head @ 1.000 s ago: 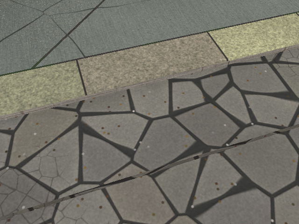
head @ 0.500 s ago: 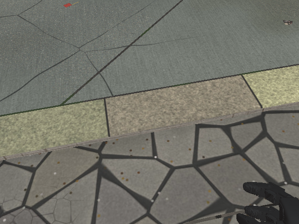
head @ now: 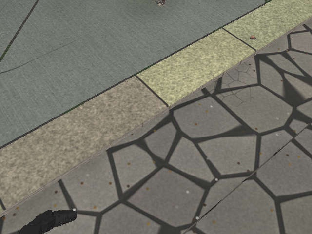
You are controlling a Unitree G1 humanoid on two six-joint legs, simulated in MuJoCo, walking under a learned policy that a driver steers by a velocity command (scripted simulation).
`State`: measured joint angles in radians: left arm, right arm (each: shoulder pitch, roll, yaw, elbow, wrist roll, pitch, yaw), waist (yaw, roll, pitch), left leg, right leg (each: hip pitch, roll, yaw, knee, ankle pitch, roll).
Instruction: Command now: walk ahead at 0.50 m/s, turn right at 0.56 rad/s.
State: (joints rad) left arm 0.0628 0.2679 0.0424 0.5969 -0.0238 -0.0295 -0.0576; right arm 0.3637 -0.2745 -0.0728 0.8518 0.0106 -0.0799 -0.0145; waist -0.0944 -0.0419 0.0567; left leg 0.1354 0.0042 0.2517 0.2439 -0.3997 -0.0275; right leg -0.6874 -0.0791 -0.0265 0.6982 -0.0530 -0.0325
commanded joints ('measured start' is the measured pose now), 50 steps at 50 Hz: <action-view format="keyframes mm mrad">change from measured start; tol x32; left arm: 1 14 106 38 -86 0 -4 -12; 28 354 43 5 3 -6 -32 69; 45 1 60 4 -35 7 -52 27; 50 367 230 74 38 40 -60 57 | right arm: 1 -50 -229 -48 -68 13 11 -7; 22 -389 -59 45 -287 -7 -24 20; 28 85 -278 -51 -184 -44 -28 23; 50 -45 -21 36 -137 -10 3 24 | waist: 1 109 154 -62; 5 164 -197 -479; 26 49 -130 -147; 28 -4 334 -393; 50 212 -145 -229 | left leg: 1 -10 270 -49 186 1192 141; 3 -198 227 -26 590 1126 94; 5 -824 -47 -258 1228 -215 23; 26 -406 -20 -193 336 273 57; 29 81 383 -1121 9 -326 346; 38 -388 189 -425 -88 163 260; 46 -353 243 -429 -23 166 224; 50 -693 23 -272 650 6 81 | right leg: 1 186 110 -98 -39 -116 -74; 3 624 154 -58 -151 -53 -149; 5 1153 -278 858 -291 -155 -424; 14 437 -63 364 -472 73 -272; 24 525 -93 357 -414 17 -188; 27 390 37 241 8 252 -70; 30 -135 119 213 667 -419 13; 46 280 38 40 -149 -56 17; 50 868 -233 377 -320 -185 -100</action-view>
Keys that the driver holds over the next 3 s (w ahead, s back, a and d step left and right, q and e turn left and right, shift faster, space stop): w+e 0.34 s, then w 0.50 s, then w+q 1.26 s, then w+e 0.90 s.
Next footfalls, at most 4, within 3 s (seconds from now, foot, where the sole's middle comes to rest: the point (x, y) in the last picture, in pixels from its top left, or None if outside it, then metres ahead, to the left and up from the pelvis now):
0.06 right None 0.22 -0.11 -0.76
0.52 left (134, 212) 0.52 0.06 -0.72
0.98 right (204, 185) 0.61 -0.24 -0.72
1.44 left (147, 121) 0.94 -0.02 -0.69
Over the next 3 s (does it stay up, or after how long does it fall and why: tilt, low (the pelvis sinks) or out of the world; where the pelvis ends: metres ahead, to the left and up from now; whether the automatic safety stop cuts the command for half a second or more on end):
stays up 1.42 0.04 0.09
